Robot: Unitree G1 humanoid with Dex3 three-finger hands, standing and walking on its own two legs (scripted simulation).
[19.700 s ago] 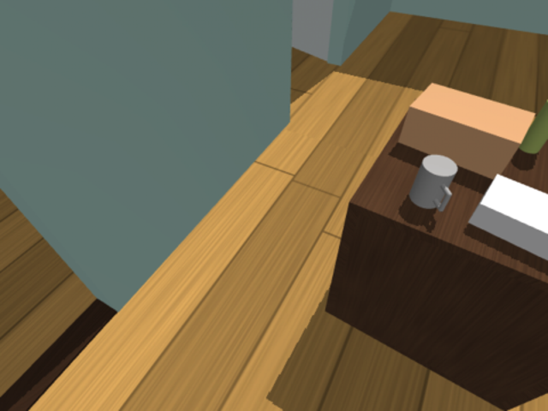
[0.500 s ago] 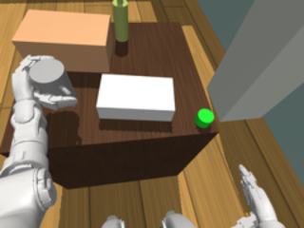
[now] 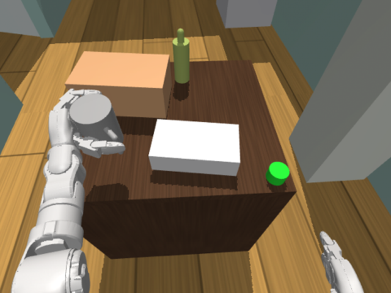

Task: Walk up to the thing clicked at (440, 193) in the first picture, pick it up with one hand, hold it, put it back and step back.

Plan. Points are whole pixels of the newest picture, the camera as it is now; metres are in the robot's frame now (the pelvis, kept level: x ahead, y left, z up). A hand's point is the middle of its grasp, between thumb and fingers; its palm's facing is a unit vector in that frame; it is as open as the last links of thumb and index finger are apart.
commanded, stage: lift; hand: left
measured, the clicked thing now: (103, 130) +0.45 +0.18 +0.09
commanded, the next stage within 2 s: hold in 1.00 s
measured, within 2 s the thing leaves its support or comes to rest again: neither
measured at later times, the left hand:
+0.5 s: hand (89, 137) +0.36 +0.17 +0.17, palm faces +0.19 -0.98 -0.01, open 12.8 cm
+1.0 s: hand (79, 141) +0.33 +0.17 +0.20, palm faces +0.19 -0.98 +0.00, open 12.8 cm
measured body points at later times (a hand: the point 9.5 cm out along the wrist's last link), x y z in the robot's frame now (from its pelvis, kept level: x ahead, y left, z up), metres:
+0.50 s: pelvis -0.01 -0.01 +0.02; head -0.01 -0.02 +0.47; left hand +0.35 +0.22 +0.17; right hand +0.14 -0.27 -0.04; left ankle +0.00 +0.10 -0.69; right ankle -0.03 -0.13 -0.69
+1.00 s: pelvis -0.02 -0.01 +0.03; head -0.03 -0.03 +0.48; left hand +0.31 +0.22 +0.20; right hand +0.15 -0.27 -0.04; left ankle +0.00 +0.10 -0.69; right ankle -0.03 -0.13 -0.69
